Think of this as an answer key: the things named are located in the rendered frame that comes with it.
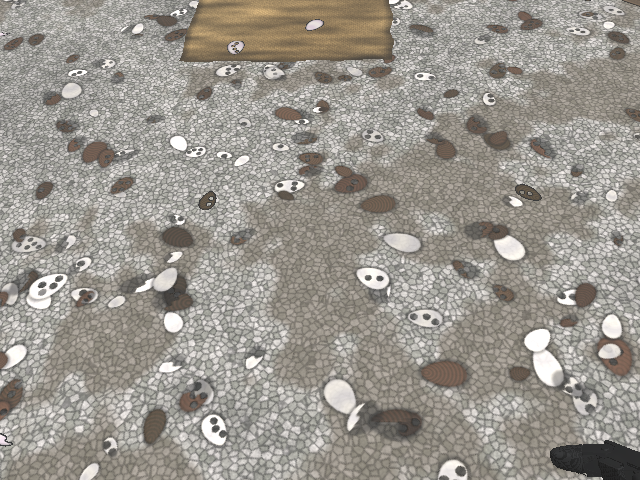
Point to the right robot hand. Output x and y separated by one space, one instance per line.
610 460

